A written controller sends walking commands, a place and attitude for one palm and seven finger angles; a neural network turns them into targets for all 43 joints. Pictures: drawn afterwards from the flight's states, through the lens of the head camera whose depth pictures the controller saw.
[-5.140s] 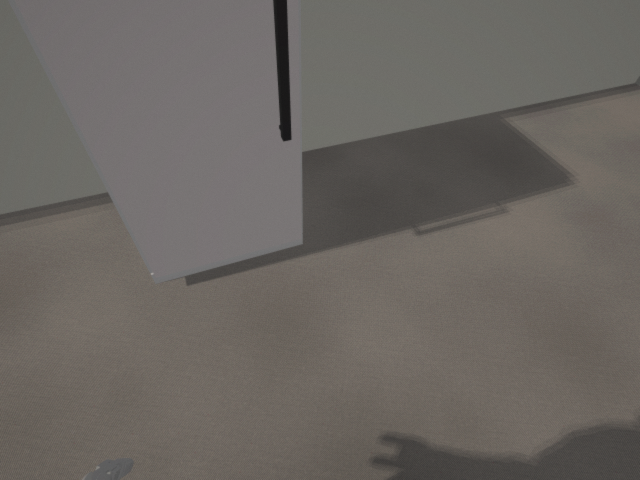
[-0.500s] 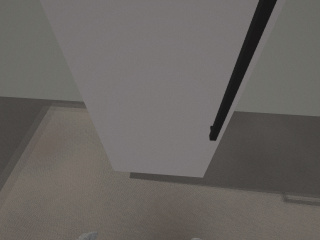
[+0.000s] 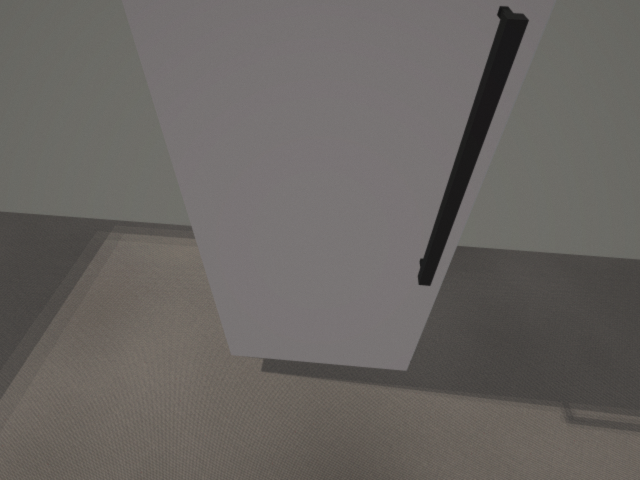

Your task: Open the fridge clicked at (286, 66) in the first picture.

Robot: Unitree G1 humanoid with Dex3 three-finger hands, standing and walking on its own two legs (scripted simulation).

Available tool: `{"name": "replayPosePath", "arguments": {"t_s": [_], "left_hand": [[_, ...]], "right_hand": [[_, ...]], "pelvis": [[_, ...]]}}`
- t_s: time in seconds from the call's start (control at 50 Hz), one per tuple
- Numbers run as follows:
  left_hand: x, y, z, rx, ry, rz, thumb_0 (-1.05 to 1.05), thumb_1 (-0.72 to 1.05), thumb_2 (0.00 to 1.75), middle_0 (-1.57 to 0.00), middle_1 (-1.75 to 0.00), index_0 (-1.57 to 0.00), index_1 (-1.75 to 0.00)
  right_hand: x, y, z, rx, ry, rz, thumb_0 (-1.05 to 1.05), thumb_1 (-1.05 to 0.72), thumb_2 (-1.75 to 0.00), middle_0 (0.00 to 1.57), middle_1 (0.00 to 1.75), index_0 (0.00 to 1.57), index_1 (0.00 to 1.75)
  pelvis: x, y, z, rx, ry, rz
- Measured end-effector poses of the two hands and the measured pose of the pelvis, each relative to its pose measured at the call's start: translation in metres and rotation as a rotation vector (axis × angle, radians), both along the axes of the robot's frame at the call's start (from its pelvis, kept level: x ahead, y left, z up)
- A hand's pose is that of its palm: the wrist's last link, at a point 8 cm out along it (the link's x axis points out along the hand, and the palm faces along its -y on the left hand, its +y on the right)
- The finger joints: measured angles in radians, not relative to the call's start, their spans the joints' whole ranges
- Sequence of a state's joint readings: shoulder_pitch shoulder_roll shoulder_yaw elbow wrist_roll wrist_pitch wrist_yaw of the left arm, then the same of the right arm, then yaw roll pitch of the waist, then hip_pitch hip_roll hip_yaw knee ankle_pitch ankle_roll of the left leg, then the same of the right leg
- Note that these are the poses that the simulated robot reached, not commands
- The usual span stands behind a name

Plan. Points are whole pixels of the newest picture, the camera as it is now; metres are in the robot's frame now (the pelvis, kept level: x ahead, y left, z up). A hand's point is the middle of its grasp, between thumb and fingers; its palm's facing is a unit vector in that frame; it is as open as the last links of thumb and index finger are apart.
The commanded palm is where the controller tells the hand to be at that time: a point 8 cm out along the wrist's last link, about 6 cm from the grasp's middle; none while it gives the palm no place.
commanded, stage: come to a stop and stand still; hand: right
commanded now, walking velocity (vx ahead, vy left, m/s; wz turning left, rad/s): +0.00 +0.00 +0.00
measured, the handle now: (454, 178) +0.57 -0.16 +0.09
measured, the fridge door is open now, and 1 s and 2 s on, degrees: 0 0 0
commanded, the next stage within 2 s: look again from close up in 0.38 s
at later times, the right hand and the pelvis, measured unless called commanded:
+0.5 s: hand out of the picture -0.01 -0.23 -0.16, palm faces +0.03 +0.97 -0.25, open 7.4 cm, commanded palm none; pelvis -0.01 -0.01 +0.01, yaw -1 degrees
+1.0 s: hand out of the picture -0.01 -0.25 -0.15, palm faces +0.02 +0.95 -0.30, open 7.4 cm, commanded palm none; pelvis -0.03 -0.01 +0.01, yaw -2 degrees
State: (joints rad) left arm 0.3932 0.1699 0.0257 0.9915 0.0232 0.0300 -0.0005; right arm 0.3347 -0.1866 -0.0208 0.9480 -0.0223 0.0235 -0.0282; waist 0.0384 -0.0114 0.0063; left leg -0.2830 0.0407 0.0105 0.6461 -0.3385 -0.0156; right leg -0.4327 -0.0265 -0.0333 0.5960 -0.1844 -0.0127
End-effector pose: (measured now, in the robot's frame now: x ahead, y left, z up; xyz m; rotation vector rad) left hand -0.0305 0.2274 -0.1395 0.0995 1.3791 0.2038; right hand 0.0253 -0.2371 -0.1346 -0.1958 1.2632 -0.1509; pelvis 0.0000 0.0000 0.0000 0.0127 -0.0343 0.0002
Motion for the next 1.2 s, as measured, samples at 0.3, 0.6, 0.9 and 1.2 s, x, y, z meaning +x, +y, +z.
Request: {"name": "replayPosePath", "arguments": {"t_s": [0.3,0.6,0.9,1.2], "left_hand": [[0.059,0.013,0.016,0.063,-0.125,-0.089,0.01,0.9,0.89,-0.2,-0.3,-0.2,-0.3],[0.097,0.037,0.037,0.139,-0.2,-0.161,0.01,0.9,0.89,-0.2,-0.3,-0.2,-0.3],[0.078,0.04,0.035,0.13,-0.16,-0.16,0.01,0.9,0.89,-0.2,-0.3,-0.2,-0.3],[0.031,0.037,0.028,0.166,-0.112,-0.116,0.01,0.9,0.89,-0.2,-0.3,-0.2,-0.3]], "right_hand": [[-0.047,-0.012,-0.001,0.013,0.084,-0.043,0.0,-0.91,-0.89,0.2,0.3,0.2,0.3],[-0.037,-0.047,0.012,-0.046,0.039,-0.036,0.0,-0.91,-0.89,0.2,0.3,0.2,0.3],[-0.035,-0.058,0.022,-0.075,0.024,-0.023,0.0,-0.91,-0.89,0.2,0.3,0.2,0.3],[-0.04,-0.063,0.003,-0.043,0.027,-0.026,0.0,-0.9,-0.89,0.2,0.3,0.21,0.3]], "pelvis": [[-0.008,-0.008,0.006,0.012,-0.008,-0.012],[-0.014,-0.013,0.011,0.01,-0.017,-0.031],[-0.024,-0.012,0.015,0.005,-0.023,-0.036],[-0.041,-0.024,0.004,0.027,-0.054,-0.038]]}}
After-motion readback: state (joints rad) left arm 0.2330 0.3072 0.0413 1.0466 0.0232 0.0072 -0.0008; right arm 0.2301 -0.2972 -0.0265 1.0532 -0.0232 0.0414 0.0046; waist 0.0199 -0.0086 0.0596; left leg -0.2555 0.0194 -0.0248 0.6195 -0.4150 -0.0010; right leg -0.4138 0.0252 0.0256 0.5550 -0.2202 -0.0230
